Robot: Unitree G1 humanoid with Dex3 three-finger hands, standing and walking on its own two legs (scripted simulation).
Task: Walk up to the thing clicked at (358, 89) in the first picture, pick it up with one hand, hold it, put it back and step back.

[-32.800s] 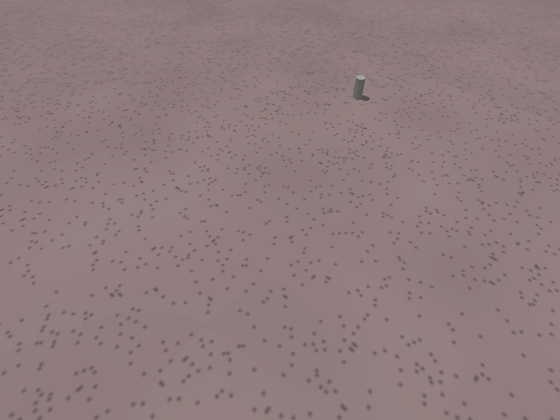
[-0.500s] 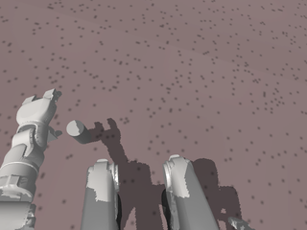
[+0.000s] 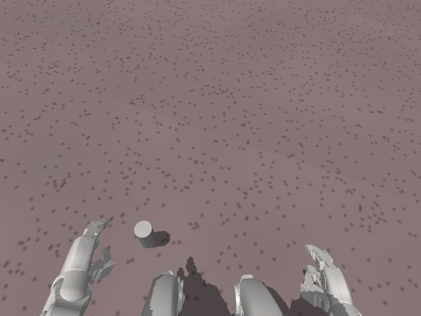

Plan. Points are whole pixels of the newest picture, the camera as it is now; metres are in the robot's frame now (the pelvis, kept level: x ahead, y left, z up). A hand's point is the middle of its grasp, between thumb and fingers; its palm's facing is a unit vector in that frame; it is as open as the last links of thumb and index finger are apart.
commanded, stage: home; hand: left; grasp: from above
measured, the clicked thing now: (146, 235) +0.45 +0.22 -0.55
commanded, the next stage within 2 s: none
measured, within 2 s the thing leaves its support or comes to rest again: neither
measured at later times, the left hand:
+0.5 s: hand (87, 278) +0.21 +0.19 +0.05, palm faces +0.10 -0.97 -0.20, open 7.4 cm
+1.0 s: hand (90, 284) +0.20 +0.18 +0.05, palm faces +0.09 -0.98 -0.20, open 7.4 cm
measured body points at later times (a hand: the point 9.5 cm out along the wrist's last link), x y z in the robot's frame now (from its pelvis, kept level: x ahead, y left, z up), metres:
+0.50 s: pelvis +0.05 +0.00 +0.09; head +0.06 +0.01 +0.54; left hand +0.20 +0.24 +0.07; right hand +0.22 -0.24 +0.03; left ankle +0.06 +0.12 -0.59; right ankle +0.05 -0.13 -0.59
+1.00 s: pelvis +0.04 +0.00 +0.09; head +0.05 +0.00 +0.54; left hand +0.19 +0.23 +0.06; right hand +0.21 -0.24 +0.03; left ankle +0.06 +0.12 -0.59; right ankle +0.05 -0.13 -0.59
